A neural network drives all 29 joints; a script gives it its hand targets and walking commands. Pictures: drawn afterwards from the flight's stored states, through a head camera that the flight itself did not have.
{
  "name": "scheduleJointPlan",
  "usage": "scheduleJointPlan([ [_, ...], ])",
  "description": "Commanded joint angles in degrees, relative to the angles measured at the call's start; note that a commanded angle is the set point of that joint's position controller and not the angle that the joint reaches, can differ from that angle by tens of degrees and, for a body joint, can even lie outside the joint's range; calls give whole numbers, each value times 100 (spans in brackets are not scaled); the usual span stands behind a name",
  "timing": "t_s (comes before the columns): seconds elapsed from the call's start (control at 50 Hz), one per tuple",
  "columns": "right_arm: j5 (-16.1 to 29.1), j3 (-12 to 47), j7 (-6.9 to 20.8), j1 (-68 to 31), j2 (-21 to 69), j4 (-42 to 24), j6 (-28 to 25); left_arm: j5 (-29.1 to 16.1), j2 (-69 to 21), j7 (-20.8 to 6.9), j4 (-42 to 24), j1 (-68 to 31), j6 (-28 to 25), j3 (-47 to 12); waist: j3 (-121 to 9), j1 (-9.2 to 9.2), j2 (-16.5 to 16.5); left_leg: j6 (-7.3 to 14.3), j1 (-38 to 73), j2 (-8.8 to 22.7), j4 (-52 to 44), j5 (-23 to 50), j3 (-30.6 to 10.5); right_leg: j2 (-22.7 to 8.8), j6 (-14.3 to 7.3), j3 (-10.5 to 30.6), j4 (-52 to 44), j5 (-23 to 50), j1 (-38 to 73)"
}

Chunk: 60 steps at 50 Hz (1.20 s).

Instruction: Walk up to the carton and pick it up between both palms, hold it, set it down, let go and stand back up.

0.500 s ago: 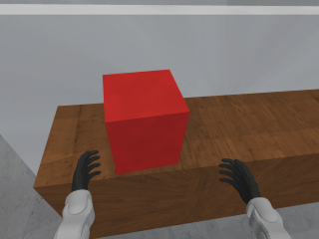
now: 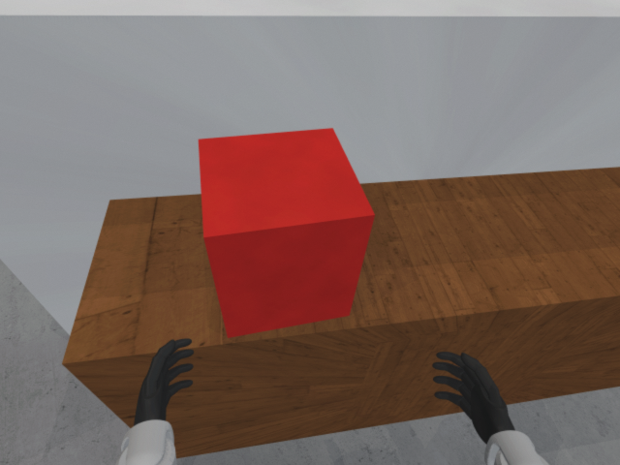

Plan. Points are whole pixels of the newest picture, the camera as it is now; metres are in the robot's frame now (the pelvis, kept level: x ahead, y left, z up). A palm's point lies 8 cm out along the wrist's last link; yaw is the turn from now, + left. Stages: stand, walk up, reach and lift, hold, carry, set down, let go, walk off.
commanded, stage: set down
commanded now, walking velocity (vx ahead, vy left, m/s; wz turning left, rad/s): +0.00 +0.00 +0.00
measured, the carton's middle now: (279, 234) +0.47 +0.07 +0.02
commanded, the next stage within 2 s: let go in 0.76 s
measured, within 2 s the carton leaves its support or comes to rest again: neither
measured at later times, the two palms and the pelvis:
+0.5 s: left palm (129, 447) +0.17 +0.24 -0.07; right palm (470, 449) +0.19 -0.20 -0.06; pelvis +0.03 +0.01 +0.01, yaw +0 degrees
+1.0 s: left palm (130, 437) +0.19 +0.24 -0.08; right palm out of the picture +0.18 -0.21 -0.08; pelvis +0.03 +0.02 +0.00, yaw +0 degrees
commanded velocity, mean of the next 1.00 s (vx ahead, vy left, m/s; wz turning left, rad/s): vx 0.00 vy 0.00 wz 0.00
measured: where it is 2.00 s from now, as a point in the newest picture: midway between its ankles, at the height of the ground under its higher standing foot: outside the picture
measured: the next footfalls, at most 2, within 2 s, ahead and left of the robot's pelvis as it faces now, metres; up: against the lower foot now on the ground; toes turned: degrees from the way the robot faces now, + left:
none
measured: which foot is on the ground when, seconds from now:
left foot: down 0.00-1.00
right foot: down 0.00-1.00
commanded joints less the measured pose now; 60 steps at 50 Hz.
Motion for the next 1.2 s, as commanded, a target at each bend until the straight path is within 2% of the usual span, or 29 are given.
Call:
scheduleJointPlan([
  [0.0,-41,-280,-83,-710,-909,-866,-358,95,291,-113,-989,-509,-217,138,-1252,26,-249,101,1447,-369,-7,881,14,-55,34,169,-797,1469,-402],
  [0.1,-189,-236,-167,-393,-770,-712,-261,181,366,-277,-896,-272,-31,164,-928,-26,-149,86,1602,-393,-97,990,10,-79,54,148,-920,1643,-371],
  [0.22,-369,-308,-237,-157,-689,-908,-140,234,495,-368,-1000,-37,108,140,-764,-76,-103,57,1796,-398,-102,1266,-17,-76,78,80,-1036,1855,-305],
  [0.24,-357,-356,-232,-136,-711,-1007,-151,236,512,-353,-1180,-29,95,159,-837,-29,-14,37,1834,-382,-111,1343,-32,-57,64,41,-1017,1864,-296],
  [0.28,-392,-410,-223,-75,-698,-1083,-166,230,516,-345,-1271,34,69,113,-826,-48,8,20,1896,-362,-94,1460,-47,-35,51,1,-1039,1850,-312],
  [0.32,-478,-433,-242,-2,-662,-1043,-152,235,554,-380,-1176,88,76,97,-789,-94,-1,10,1951,-360,-68,1503,-54,-42,55,-3,-1074,1848,-338],
  [0.34,-542,-400,-272,58,-606,-911,-110,261,580,-425,-982,139,128,98,-711,-131,-4,12,1973,-373,-62,1469,-46,-65,62,22,-1105,1853,-349],
  [0.36,-912,130,-521,744,-48,-195,67,193,986,-904,974,905,425,528,-107,-264,-628,264,1761,-619,-242,1057,151,-316,315,210,-1224,2683,-231],
  [0.38,-989,-34,-680,535,-146,-481,15,145,1117,-1137,512,439,374,693,-615,-18,-518,253,1734,-625,-377,1023,139,-270,505,99,-922,3327,220],
  [0.4,-974,25,-720,621,-141,-355,-88,169,1171,-1153,214,422,295,699,-549,-3,-311,182,1603,-667,-405,1094,169,-315,512,93,-901,3356,357],
  [0.42,-978,-31,-715,465,-117,-319,-178,202,1132,-1104,-2,308,221,624,-678,71,-119,115,1680,-602,-395,1348,163,-236,461,-20,-891,3026,364],
  [0.46,-1002,-218,-609,416,-107,-326,-263,280,1073,-948,-298,192,115,429,-695,-11,293,-28,2217,-419,-261,1919,139,-68,227,-221,-1080,2096,-172],
  [0.5,-1101,-447,-528,362,-120,-366,-239,215,1048,-871,-328,219,96,254,-667,-105,421,-54,2476,-297,-189,2126,119,32,49,-312,-1282,1354,-623],
  [0.54,-1240,-597,-507,290,-134,-365,-187,91,1090,-870,-232,218,155,162,-622,-165,357,-26,2455,-273,-171,1989,126,67,34,-339,-1333,1107,-787],
  [0.62,-1439,-707,-525,251,-112,-229,-130,-28,1200,-939,-61,228,343,126,-595,-168,250,9,2311,-287,-144,1726,130,78,103,-389,-1288,986,-806],
  [0.72,-1525,-686,-567,248,-56,10,-65,29,1259,-1030,187,203,568,193,-643,-172,190,7,2343,-317,-79,1753,110,76,158,-440,-1224,1102,-738],
  [0.82,-1632,-803,-639,70,-46,173,-30,67,1347,-1069,237,-172,721,153,-626,-277,190,12,2316,-287,-60,1344,122,42,195,-464,-1119,1047,-797],
  [0.96,-1572,-683,-602,57,-49,247,-46,170,1350,-1046,399,-122,671,217,-676,-240,227,-13,2336,-344,-17,1591,120,-5,202,-384,-1063,1566,-628],
  [1.18,-1649,-694,-645,22,-33,-17,61,141,1375,-1077,410,-334,758,240,-472,-259,63,73,2167,-359,-137,997,203,-74,288,-312,-1063,1494,-712],
])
